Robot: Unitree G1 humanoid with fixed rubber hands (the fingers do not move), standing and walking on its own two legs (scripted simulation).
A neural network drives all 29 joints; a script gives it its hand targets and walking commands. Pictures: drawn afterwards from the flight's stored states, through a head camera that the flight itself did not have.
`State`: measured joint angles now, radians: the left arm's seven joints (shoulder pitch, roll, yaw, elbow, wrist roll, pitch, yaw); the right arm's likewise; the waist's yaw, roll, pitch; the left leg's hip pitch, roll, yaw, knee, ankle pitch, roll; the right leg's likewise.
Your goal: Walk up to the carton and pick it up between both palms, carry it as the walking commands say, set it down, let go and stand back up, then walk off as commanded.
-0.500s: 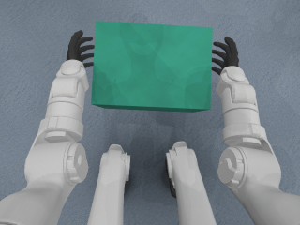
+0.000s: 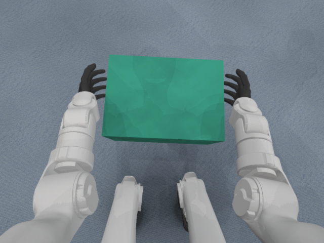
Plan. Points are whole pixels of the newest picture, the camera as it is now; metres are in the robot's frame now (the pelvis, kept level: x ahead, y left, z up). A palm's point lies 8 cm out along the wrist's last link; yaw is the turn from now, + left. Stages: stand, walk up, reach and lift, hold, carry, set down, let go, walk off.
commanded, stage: reach and lift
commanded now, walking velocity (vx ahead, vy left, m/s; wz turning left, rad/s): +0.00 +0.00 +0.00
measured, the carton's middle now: (163, 104) +0.47 -0.02 -0.14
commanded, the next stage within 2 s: none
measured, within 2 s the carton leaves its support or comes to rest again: neither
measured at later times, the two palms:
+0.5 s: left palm (73, 90) +0.44 +0.17 +0.03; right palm (257, 97) +0.42 -0.21 +0.02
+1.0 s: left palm (52, 81) +0.42 +0.17 +0.10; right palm (285, 89) +0.40 -0.21 +0.10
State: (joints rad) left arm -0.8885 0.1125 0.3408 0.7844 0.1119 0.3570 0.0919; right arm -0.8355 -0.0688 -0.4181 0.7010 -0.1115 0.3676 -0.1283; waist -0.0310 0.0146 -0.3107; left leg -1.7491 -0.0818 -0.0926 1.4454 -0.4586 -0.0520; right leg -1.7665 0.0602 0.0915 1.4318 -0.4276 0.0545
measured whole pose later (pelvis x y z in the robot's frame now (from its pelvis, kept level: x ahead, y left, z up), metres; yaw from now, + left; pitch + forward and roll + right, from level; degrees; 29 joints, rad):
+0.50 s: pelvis +0.02 +0.00 +0.07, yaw +0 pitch +38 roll +0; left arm -0.71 0.06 0.36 0.72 0.16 0.35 0.05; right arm -0.66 -0.01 -0.42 0.64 -0.14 0.36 -0.09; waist -0.03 0.01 -0.31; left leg -1.42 -0.07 -0.10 1.17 -0.40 -0.04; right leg -1.43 0.06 0.10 1.15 -0.37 0.05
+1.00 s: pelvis +0.05 +0.00 +0.14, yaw -1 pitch +28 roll +0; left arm -0.54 0.01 0.38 0.59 0.23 0.40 -0.07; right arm -0.50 0.04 -0.45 0.52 -0.21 0.41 0.01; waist -0.03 0.01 -0.24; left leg -1.01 -0.05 -0.11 0.82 -0.30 -0.03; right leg -1.03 0.04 0.11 0.81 -0.27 0.04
